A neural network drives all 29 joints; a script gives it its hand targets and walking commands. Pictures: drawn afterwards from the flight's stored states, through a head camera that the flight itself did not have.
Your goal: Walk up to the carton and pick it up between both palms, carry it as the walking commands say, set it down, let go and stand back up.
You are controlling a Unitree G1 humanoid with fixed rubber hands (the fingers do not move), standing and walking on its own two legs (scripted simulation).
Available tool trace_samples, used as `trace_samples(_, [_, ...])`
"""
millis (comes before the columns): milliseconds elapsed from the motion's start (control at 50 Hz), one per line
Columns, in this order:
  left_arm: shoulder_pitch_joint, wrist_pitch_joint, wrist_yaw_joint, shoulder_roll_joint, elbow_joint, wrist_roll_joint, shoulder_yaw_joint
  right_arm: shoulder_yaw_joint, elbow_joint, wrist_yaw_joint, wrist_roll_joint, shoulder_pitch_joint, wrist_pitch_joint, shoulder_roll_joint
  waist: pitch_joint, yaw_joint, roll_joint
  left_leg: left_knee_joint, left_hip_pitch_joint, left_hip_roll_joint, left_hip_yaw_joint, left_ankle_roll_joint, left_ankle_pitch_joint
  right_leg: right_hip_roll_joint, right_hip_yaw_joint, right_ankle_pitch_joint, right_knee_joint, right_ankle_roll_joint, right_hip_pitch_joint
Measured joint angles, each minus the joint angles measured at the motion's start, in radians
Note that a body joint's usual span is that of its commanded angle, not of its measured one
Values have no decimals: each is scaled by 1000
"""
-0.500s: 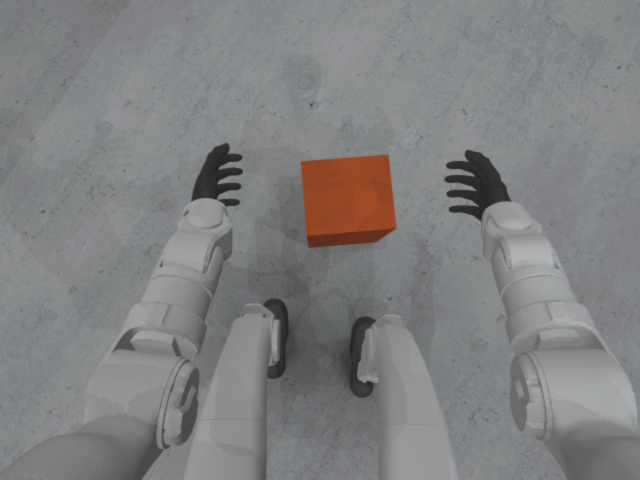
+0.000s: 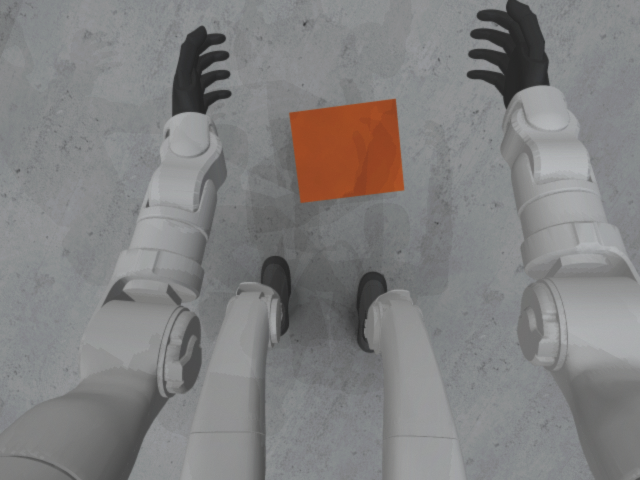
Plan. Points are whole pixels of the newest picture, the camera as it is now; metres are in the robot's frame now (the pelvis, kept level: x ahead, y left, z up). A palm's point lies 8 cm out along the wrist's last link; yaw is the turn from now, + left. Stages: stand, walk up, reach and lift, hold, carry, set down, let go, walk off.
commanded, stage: reach and lift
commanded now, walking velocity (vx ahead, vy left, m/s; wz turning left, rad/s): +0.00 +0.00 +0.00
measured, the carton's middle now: (344, 158) +0.45 -0.03 -0.54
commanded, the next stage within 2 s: none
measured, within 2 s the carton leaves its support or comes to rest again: neither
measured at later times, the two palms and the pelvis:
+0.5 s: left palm (224, 132) +0.46 +0.15 -0.27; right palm (480, 108) +0.50 -0.20 -0.26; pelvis -0.06 +0.00 -0.08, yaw -1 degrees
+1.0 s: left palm (249, 145) +0.46 +0.15 -0.41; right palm (441, 128) +0.49 -0.19 -0.40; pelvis -0.06 +0.00 -0.20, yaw +0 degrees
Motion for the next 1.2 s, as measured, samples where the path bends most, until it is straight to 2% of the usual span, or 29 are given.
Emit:
trace_samples(60, [-24,-12,-18,-3,25,0,11,0,6,1,0,-19,-9,-4,-5,0,2,-3,-20,0,0,0,0,4,6,6,1,0,-26])
trace_samples(160, [-54,-33,-42,-8,88,0,92,-2,34,4,0,-52,-14,-1,-19,0,-4,4,-91,0,0,0,1,13,23,19,18,0,-111])
trace_samples(300, [-101,-47,-35,29,-17,0,124,-2,31,4,0,-140,-13,-30,92,1,-11,87,-159,0,0,-1,3,15,31,13,110,0,-186])
trace_samples(560, [-354,31,-30,75,108,-3,124,-2,34,-8,26,-378,75,-77,307,1,-24,424,-291,0,0,-12,-93,15,44,-75,452,0,-320])
trace_samples(640, [-371,47,-11,75,82,-17,124,-2,45,-8,30,-400,87,-84,305,1,-30,529,-366,0,0,-13,-122,15,48,-106,557,0,-394])
trace_samples(680, [-396,49,-8,82,112,-17,124,-2,84,-8,31,-416,91,-89,304,1,-31,577,-397,0,0,-13,-137,15,49,-122,606,0,-424])
trace_samples(780, [-423,41,-14,83,142,-17,123,6,120,-7,41,-420,89,-96,304,1,-26,660,-461,0,0,-14,-163,15,52,-150,691,0,-488])
trace_samples(840, [-436,28,-22,84,204,-17,123,14,149,-8,44,-420,80,-94,303,1,-24,702,-494,0,0,-17,-177,15,54,-167,738,0,-523])
trace_samples(1200, [-489,-47,-52,108,363,-36,123,69,203,-31,60,-445,33,-84,304,1,-10,922,-696,0,0,-21,-211,15,62,-208,963,0,-723])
